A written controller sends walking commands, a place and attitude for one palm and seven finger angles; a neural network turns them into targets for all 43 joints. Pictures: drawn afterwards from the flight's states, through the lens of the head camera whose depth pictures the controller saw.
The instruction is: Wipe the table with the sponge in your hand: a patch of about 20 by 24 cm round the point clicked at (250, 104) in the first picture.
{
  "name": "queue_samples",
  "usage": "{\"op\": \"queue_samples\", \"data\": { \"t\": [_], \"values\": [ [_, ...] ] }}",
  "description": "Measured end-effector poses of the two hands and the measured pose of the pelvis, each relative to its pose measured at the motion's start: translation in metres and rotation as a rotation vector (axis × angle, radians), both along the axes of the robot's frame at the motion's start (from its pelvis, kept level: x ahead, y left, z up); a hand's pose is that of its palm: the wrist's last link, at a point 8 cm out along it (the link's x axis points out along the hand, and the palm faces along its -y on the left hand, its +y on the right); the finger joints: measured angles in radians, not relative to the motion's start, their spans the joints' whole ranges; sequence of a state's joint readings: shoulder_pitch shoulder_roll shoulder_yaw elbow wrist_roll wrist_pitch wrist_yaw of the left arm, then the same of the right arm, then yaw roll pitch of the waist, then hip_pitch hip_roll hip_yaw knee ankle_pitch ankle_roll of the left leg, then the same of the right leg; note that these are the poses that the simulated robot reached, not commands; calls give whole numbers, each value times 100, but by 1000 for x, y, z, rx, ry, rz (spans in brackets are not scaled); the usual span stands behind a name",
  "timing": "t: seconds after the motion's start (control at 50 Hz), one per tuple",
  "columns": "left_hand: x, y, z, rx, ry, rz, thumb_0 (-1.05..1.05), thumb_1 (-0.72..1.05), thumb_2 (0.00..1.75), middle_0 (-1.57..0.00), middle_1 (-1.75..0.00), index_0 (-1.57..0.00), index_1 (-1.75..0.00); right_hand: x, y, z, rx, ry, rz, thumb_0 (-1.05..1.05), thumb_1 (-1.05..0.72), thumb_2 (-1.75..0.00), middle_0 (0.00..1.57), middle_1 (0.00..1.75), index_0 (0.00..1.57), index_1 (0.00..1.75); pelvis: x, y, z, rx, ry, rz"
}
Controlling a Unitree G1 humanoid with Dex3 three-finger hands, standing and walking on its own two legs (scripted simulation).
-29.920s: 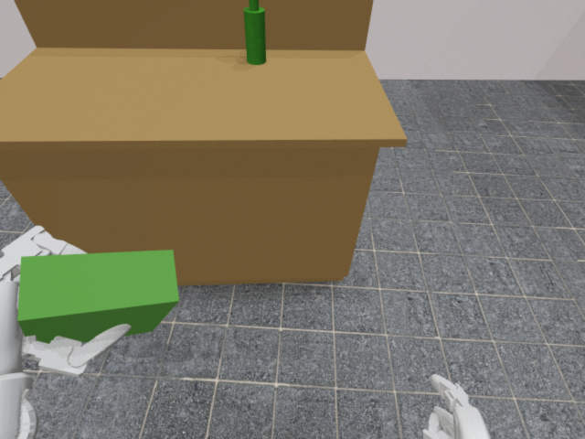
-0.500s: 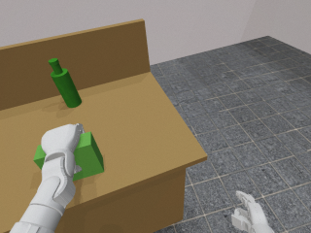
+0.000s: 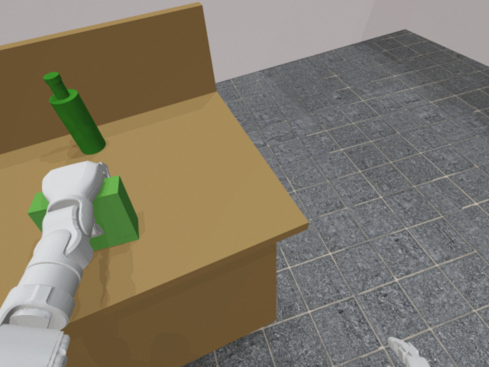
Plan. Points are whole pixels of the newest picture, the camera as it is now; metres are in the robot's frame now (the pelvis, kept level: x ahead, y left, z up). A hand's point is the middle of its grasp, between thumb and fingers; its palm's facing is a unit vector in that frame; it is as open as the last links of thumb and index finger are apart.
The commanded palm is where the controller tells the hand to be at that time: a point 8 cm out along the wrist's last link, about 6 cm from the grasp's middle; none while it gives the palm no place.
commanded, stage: wipe forward along the middle lane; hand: left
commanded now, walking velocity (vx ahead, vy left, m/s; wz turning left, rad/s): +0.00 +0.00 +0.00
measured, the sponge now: (94, 225) +0.34 +0.32 +0.04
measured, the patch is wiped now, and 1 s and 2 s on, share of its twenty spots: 0.90 0.90 0.90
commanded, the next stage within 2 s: slide back across to the first lane in 0.60 s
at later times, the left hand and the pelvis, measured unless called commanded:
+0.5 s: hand (83, 181) +0.41 +0.35 +0.08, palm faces -0.12 +0.01 -0.99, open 9.8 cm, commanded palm +0.39 +0.36 +0.11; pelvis +0.01 +0.01 +0.00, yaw -1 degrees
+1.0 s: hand (68, 176) +0.42 +0.39 +0.08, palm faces -0.05 -0.02 -1.00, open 9.7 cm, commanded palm +0.38 +0.40 +0.12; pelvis +0.03 +0.04 +0.00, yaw -2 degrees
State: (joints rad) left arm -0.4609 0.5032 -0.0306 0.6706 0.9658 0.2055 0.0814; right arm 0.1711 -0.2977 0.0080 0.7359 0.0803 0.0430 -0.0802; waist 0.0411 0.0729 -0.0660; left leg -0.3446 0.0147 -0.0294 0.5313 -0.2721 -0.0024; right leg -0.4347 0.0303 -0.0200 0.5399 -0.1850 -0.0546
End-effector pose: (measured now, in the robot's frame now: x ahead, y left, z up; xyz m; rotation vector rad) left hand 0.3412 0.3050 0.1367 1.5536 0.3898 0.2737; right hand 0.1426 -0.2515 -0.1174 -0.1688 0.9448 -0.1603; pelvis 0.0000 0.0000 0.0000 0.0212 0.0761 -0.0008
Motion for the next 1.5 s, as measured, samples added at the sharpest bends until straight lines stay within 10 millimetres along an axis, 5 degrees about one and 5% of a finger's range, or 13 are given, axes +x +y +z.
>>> {"op": "queue_samples", "data": {
  "t": [0.36,0.86,1.18,1.5],
  "values": [
    [45,28,0,18,42,20,3,-58,115,-78,-134,-82,-136,-54,-18,-12,-30,149,-90,1,-90,-90,20,30,20,30,3,2,-3,-10,82,-11],
    [69,59,1,-9,5,9,1,-57,115,-78,-135,-82,-138,-45,13,-3,-18,163,-114,0,-90,-90,20,30,20,30,19,32,0,-26,107,-28],
    [56,99,2,-15,-10,33,0,-55,114,-75,-139,-79,-141,-4,43,10,-16,115,-61,1,-90,-90,20,30,20,30,36,55,5,-36,65,-17],
    [49,118,2,-12,-18,29,0,-53,113,-75,-139,-79,-142,49,60,15,-8,79,11,1,-90,-90,20,30,20,30,58,64,6,-47,69,-8]
  ]
}}
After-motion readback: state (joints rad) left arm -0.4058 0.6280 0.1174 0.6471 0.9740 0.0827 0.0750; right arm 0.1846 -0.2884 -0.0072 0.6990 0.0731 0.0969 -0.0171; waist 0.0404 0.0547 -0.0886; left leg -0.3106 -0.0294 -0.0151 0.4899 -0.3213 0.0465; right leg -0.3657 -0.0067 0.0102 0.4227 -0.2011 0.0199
